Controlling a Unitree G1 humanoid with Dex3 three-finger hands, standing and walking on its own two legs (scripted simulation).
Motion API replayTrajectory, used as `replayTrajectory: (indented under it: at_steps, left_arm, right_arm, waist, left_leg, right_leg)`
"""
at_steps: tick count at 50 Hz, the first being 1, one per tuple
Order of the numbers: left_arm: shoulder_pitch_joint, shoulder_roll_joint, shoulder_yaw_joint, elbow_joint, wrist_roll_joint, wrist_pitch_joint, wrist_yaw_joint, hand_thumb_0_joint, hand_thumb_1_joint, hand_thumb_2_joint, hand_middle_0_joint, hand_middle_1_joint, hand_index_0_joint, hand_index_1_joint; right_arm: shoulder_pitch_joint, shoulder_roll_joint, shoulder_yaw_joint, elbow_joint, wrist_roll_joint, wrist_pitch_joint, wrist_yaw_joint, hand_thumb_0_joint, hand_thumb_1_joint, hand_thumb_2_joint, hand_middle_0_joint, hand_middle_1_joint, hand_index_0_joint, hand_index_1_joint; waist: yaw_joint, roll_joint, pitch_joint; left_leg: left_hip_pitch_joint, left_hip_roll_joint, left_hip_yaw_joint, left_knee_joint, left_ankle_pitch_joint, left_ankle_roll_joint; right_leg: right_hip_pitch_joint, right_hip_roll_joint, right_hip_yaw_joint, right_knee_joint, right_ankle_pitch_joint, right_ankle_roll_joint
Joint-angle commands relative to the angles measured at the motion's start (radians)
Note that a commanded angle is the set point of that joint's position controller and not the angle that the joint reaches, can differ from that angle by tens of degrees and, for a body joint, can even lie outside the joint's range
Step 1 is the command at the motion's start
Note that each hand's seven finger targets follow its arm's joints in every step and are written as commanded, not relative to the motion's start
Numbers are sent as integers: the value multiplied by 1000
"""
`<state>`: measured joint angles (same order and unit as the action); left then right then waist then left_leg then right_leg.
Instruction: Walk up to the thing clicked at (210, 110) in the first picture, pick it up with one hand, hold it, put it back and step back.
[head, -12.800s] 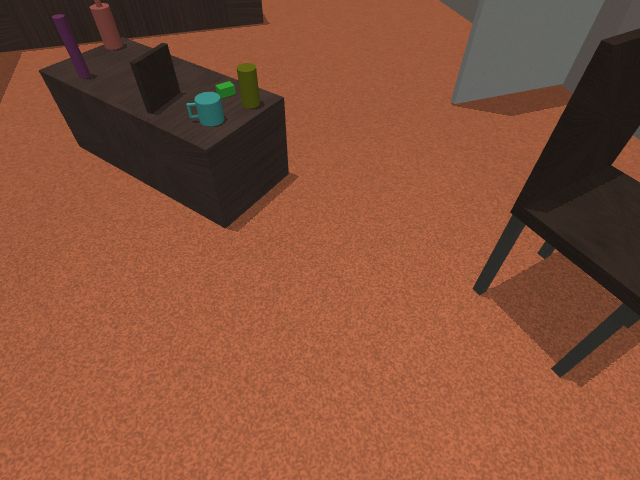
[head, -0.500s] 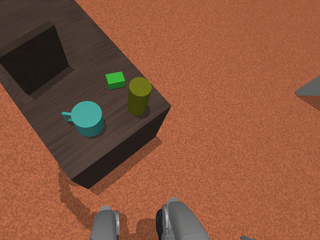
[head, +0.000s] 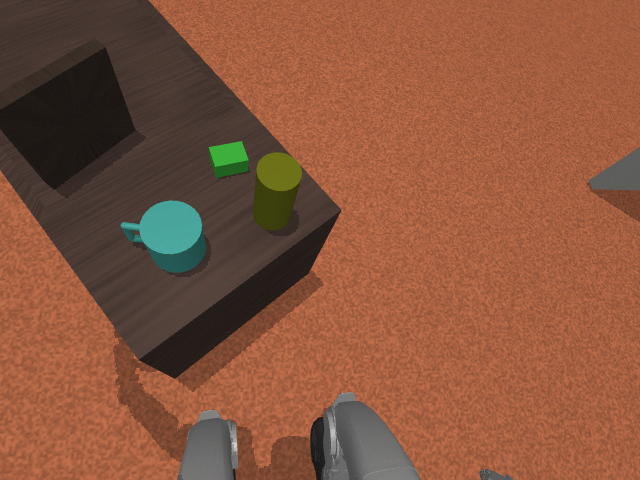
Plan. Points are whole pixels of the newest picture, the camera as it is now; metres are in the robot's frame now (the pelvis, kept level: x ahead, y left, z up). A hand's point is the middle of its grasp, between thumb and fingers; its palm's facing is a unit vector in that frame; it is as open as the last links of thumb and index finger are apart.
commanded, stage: go down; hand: left
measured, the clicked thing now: (164, 236) +0.50 +0.18 -0.22
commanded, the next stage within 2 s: none
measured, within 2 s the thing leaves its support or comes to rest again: neither
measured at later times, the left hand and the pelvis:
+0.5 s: hand out of the picture +0.47 +0.37 +0.08, palm faces +0.19 -0.98 -0.01, open 17.1 cm; pelvis -0.01 +0.00 -0.01, yaw +0 degrees
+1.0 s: hand out of the picture +0.47 +0.37 +0.08, palm faces +0.19 -0.98 +0.00, open 17.1 cm; pelvis +0.00 +0.00 -0.01, yaw +0 degrees
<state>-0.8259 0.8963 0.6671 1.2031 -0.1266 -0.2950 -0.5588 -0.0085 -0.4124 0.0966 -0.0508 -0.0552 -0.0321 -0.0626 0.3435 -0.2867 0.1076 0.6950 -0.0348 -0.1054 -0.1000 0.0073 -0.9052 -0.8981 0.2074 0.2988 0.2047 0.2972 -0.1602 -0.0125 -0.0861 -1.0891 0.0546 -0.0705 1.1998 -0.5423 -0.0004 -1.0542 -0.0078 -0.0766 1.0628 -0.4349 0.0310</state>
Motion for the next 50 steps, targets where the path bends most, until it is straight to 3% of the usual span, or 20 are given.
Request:
replayTrajectory:
  at_steps: [1, 4, 7, 8, 11, 13, 18, 20, 23, 24, 29, 33, 34, 37, 40, 43, 45, 47, 48, 50]
  left_arm:
    - [-336, 385, 47, -230, -34, -79, -6, 0, -420, 81, -48, -50, -35, -58]
    - [-323, 384, 53, -226, -41, -87, -9, 0, -401, 83, -44, -50, -32, -56]
    - [-351, 414, 67, -238, -39, -89, -9, 0, -437, 77, -49, -52, -37, -59]
    - [-358, 377, 37, -200, -41, -84, -17, 0, -439, 77, -46, -50, -36, -57]
    - [-382, 377, 25, -198, -33, -76, -18, 0, -432, 77, -48, -44, -34, -54]
    - [-389, 390, 22, -190, -30, -71, -18, 0, -439, 83, -47, -47, -33, -56]
    - [-410, 472, 70, -216, -16, -67, 0, 0, -433, 93, -45, -54, -33, -62]
    - [-373, 458, 70, -198, -15, -59, 1, 0, -437, 93, -45, -56, -33, -65]
    - [-373, 429, 49, -183, -14, -50, -6, 0, -440, 95, -46, -61, -34, -69]
    - [-357, 467, 69, -202, -7, -49, -1, 0, -444, 93, -46, -58, -34, -67]
    - [-318, 384, 39, -177, -29, -43, -17, 0, -445, 89, -44, -58, -33, -66]
    - [-347, 443, 70, -229, -34, -61, -15, 0, -446, 82, -45, -61, -37, -66]
    - [-335, 411, 61, -199, -41, -61, -19, 0, -430, 95, -40, -60, -32, -65]
    - [-374, 437, 68, -254, -39, -66, -19, 0, -430, 94, -42, -56, -32, -63]
    - [-390, 409, 38, -205, -31, -61, -19, 0, -454, 82, -47, -60, -39, -65]
    - [-408, 445, 53, -201, -25, -58, -11, 0, -470, 83, -45, -55, -36, -61]
    - [-414, 449, 52, -198, -15, -54, -7, 0, -463, 81, -48, -61, -40, -66]
    - [-363, 406, 34, -142, -18, -45, -11, 0, -468, 82, -47, -60, -39, -65]
    - [-371, 455, 55, -184, -11, -48, -6, 0, -454, 79, -49, -56, -40, -62]
    - [-354, 454, 59, -170, -9, -47, -8, 0, -469, 84, -48, -61, -39, -66]
  right_arm:
    - [176, -222, -76, -29, 0, -14, -14, 0, -901, -900, 200, 300, 200, 300]
    - [172, -225, -72, -26, -1, -16, -13, 0, -900, -900, 200, 300, 200, 300]
    - [161, -226, -72, -39, -1, -20, -15, 0, -904, -900, 200, 300, 200, 300]
    - [169, -222, -70, -28, 0, -19, -16, 0, -904, -900, 201, 300, 200, 300]
    - [178, -222, -68, -24, -4, -19, -16, 0, -902, -900, 200, 300, 200, 300]
    - [174, -226, -65, -24, -4, -19, -18, 0, -900, -900, 200, 300, 200, 300]
    - [173, -231, -58, -48, -5, -18, -18, 0, -895, -899, 201, 300, 200, 300]
    - [170, -230, -58, -52, -3, -17, -18, 0, -895, -899, 201, 300, 200, 300]
    - [181, -228, -59, -48, -3, -16, -18, 0, -901, -900, 201, 300, 200, 300]
    - [172, -232, -62, -61, -2, -16, -18, 0, -896, -899, 201, 300, 200, 300]
    - [190, -229, -66, -48, 2, -17, -16, 0, -897, -899, 200, 300, 200, 300]
    - [182, -234, -67, -51, 3, -19, -15, 0, -896, -898, 201, 300, 200, 300]
    - [181, -230, -65, -43, 4, -18, -16, 0, -893, -897, 201, 300, 200, 300]
    - [174, -232, -67, -47, 4, -18, -17, 0, -893, -898, 201, 300, 200, 300]
    - [180, -226, -63, -31, 0, -19, -19, 0, -900, -899, 201, 300, 200, 300]
    - [172, -225, -59, -41, 0, -20, -23, 0, -897, -898, 201, 300, 200, 300]
    - [176, -227, -58, -46, -3, -18, -21, 0, -899, -898, 201, 300, 200, 300]
    - [177, -225, -55, -38, -1, -18, -22, 0, -898, -899, 201, 300, 200, 300]
    - [173, -229, -57, -53, -2, -19, -20, 0, -899, -898, 201, 300, 200, 300]
    - [165, -228, -55, -66, 1, -17, -19, 0, -895, -898, 201, 300, 200, 300]
  waist:
    - [30, 267, -476]
    - [33, 273, -488]
    - [33, 285, -491]
    - [17, 284, -473]
    - [13, 287, -482]
    - [11, 298, -486]
    - [24, 282, -543]
    - [33, 285, -544]
    - [18, 281, -524]
    - [37, 288, -518]
    - [17, 259, -488]
    - [34, 275, -494]
    - [20, 264, -500]
    - [29, 293, -513]
    - [10, 300, -498]
    - [15, 295, -492]
    - [14, 288, -511]
    - [14, 283, -476]
    - [29, 281, -492]
    - [24, 270, -498]
  left_leg:
    - [410, -15, -14, -142, 463, -6]
    - [440, -12, -22, -140, 496, -10]
    - [415, -13, -23, -145, 462, -10]
    - [412, -11, -24, -145, 444, -11]
    - [411, -12, -24, -140, 440, -10]
    - [414, -10, -27, -135, 435, -12]
    - [388, -17, -16, -125, 446, -1]
    - [402, -16, -17, -128, 474, -5]
    - [399, -14, -20, -125, 496, -7]
    - [393, -16, -16, -131, 488, -6]
    - [406, -11, -19, -122, 506, -6]
    - [406, -12, -25, -130, 492, -11]
    - [411, -10, -26, -122, 503, -10]
    - [422, -14, -24, -134, 478, -10]
    - [413, -14, -23, -134, 438, -11]
    - [381, -18, -15, -132, 388, -4]
    - [369, -20, -14, -130, 397, -2]
    - [379, -16, -19, -126, 428, -6]
    - [368, -17, -17, -126, 434, -4]
    - [351, -19, -13, -120, 448, -1]
  right_leg:
    - [156, 25, 20, -80, 246, -66]
    - [140, 25, 12, -72, 248, -68]
    - [149, 23, 16, -64, 232, -68]
    - [131, 25, 16, -65, 222, -67]
    - [127, 23, 17, -67, 220, -68]
    - [109, 24, 15, -62, 211, -68]
    - [185, 20, 24, -63, 245, -64]
    - [180, 22, 21, -59, 255, -65]
    - [165, 23, 16, -60, 266, -65]
    - [180, 23, 21, -64, 264, -64]
    - [141, 29, 11, -67, 267, -64]
    - [140, 28, 9, -59, 248, -67]
    - [136, 27, 10, -58, 259, -65]
    - [139, 24, 15, -59, 241, -67]
    - [125, 24, 16, -61, 219, -68]
    - [145, 23, 23, -67, 204, -65]
    - [167, 20, 25, -65, 216, -65]
    - [127, 24, 18, -61, 221, -67]
    - [153, 24, 22, -62, 230, -66]
    - [174, 22, 23, -62, 251, -64]
